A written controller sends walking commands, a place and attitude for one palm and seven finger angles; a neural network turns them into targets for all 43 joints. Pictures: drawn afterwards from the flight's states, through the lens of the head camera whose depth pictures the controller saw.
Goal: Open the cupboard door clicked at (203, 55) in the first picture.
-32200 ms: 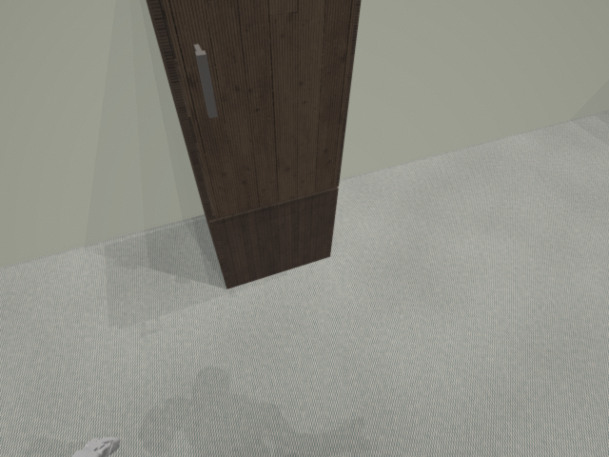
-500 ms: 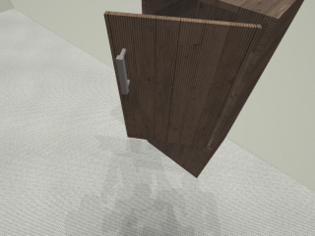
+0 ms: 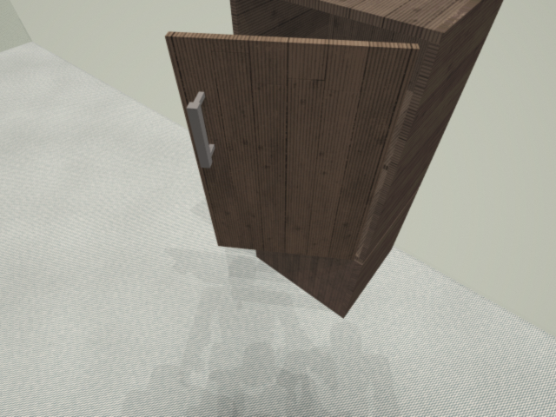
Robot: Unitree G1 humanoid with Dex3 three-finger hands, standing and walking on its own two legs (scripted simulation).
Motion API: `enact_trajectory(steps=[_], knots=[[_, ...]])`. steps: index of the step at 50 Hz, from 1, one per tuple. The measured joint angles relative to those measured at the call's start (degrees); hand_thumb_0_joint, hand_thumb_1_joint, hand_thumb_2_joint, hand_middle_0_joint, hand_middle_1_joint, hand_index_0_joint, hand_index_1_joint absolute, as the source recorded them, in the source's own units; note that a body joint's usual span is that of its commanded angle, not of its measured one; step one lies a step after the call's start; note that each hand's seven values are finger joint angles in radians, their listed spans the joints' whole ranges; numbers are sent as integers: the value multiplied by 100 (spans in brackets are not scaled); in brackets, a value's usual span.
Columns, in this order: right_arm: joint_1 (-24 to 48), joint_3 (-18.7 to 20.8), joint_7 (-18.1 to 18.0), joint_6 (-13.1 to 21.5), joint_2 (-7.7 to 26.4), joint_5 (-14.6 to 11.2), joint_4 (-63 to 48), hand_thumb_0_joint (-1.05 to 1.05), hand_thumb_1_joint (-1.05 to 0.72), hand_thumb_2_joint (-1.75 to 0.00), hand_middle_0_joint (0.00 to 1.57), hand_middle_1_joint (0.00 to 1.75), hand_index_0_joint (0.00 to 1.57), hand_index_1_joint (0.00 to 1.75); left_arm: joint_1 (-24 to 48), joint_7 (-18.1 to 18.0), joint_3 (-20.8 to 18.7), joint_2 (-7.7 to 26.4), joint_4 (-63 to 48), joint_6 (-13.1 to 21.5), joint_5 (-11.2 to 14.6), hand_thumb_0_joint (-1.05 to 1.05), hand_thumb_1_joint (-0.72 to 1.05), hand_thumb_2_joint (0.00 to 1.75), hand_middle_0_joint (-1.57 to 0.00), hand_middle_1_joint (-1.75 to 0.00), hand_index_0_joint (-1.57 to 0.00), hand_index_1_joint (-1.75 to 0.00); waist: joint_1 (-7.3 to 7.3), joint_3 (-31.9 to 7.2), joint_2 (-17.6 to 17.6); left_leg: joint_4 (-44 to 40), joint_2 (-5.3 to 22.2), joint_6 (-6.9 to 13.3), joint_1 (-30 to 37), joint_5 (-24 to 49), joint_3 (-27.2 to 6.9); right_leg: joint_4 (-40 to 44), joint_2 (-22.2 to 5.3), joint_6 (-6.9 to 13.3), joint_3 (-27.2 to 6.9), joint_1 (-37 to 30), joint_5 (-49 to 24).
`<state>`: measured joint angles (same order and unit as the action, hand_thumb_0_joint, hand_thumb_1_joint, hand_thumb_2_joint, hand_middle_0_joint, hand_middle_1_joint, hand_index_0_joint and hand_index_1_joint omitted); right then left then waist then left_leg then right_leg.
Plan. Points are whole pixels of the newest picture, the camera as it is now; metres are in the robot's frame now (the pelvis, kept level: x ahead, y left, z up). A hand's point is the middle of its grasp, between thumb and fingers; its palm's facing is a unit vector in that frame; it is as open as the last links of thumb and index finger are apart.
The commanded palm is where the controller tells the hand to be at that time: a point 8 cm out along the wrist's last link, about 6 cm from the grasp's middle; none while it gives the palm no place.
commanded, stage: come to a stop and stand still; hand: left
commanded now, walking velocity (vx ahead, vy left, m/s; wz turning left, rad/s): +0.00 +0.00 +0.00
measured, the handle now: (203, 131) +0.58 +0.18 +0.09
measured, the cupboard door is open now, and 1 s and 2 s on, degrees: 32 32 32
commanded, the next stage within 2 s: look again from close up in 0.02 s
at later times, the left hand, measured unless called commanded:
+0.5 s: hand out of the picture +0.07 +0.22 -0.16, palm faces -0.02 -0.96 -0.28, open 7.4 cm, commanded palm none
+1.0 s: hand (128, 361) +0.19 +0.22 -0.01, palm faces +0.13 -0.99 -0.07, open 7.9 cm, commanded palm +0.13 +0.28 -0.04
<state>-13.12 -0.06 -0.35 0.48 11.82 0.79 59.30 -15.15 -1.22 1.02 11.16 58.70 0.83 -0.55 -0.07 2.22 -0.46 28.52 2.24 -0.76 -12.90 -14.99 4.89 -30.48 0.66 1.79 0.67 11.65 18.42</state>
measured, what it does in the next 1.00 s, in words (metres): stands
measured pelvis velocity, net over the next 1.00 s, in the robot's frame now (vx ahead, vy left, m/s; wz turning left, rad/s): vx -0.02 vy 0.00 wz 0.05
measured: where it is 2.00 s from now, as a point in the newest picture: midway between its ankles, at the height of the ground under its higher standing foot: outside the picture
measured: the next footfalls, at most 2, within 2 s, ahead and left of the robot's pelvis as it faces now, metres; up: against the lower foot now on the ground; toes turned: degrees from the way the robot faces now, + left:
none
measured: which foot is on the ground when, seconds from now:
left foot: down 0.00-1.00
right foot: down 0.00-1.00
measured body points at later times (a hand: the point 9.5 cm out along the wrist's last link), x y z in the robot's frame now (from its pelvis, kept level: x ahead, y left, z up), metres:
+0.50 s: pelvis +0.01 +0.00 +0.00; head +0.03 +0.00 +0.45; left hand +0.07 +0.27 -0.14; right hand +0.08 -0.26 -0.14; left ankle +0.00 +0.13 -0.74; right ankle -0.02 -0.10 -0.74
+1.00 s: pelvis -0.02 +0.00 -0.03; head +0.02 +0.00 +0.41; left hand +0.18 +0.27 +0.00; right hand +0.16 -0.25 -0.12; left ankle +0.00 +0.13 -0.74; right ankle -0.02 -0.10 -0.74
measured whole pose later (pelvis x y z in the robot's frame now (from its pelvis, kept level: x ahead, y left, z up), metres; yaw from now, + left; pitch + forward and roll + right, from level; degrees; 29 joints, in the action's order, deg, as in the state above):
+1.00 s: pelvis -0.02 +0.00 -0.03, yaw +3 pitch +8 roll +1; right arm -11.2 2.6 -1.8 15.0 13.9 -1.0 39.3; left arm -16.0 16.2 -13.3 12.5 17.9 27.7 14.7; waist -0.7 -5.0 -0.2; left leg 46.2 1.2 -0.5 -34.2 -19.9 2.4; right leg -48.7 -1.3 1.7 3.3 31.8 25.2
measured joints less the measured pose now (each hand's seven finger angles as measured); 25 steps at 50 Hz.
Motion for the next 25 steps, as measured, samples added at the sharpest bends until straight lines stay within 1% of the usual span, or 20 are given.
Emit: enact_trajectory(steps=[12,25], knots=[[99,7,-48,58,188,-13,299,0,-91,-90,20,30,20,30,247,36,-72,290,174,24,1,1,90,90,-20,-30,-20,-30,1,10,152,-170,49,-36,143,38,16,223,57,25,-16,-154,-80],[434,-25,-34,91,272,-9,329,0,-91,-90,20,30,20,30,504,66,-90,471,219,29,0,1,90,90,-20,-30,-20,-30,30,-45,159,-344,22,-16,263,76,43,408,37,-7,-42,-273,-133]])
